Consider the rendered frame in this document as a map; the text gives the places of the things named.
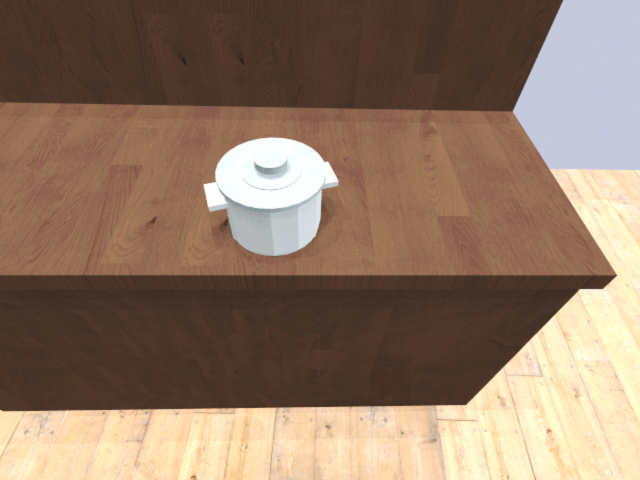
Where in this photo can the knob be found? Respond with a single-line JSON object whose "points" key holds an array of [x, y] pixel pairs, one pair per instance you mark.
{"points": [[270, 160]]}

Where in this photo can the lid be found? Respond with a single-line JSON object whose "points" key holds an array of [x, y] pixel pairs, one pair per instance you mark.
{"points": [[241, 184]]}

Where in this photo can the pot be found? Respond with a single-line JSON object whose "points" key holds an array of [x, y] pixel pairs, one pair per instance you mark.
{"points": [[272, 234]]}

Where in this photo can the table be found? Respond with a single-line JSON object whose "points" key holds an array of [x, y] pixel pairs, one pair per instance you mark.
{"points": [[446, 246]]}

